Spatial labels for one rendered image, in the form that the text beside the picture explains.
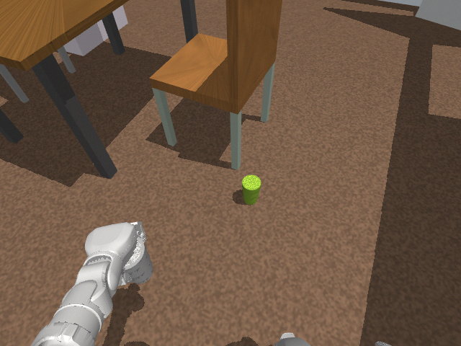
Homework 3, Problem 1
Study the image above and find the table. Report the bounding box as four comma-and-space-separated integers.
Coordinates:
0, 0, 198, 179

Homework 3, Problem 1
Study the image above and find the left robot hand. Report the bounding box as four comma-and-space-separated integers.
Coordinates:
85, 221, 146, 286

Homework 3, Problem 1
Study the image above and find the left robot arm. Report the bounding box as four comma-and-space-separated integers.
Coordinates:
30, 251, 123, 346

